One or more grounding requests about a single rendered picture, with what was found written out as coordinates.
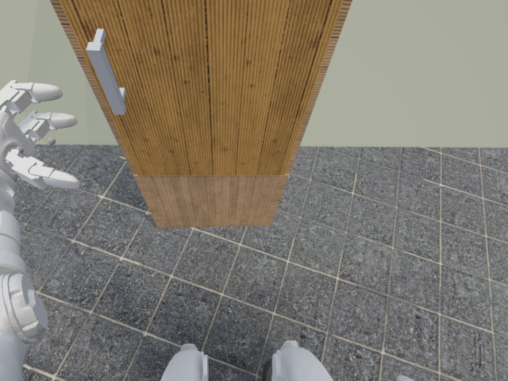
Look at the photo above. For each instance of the robot left forearm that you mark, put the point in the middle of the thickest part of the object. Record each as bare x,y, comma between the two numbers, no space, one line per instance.
10,233

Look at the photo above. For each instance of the left robot hand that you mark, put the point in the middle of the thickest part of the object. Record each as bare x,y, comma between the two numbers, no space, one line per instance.
14,99

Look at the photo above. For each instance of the robot left upper arm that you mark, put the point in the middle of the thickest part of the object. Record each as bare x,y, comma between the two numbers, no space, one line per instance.
22,318

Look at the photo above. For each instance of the handle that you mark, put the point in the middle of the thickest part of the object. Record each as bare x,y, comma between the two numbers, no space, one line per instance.
97,54

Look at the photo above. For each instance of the cupboard door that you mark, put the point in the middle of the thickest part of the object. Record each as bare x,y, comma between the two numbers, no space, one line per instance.
213,87

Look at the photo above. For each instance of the robot right thigh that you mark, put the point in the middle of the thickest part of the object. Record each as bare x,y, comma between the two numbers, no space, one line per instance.
298,364

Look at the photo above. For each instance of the left robot shin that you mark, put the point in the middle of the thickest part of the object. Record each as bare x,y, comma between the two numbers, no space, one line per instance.
188,347

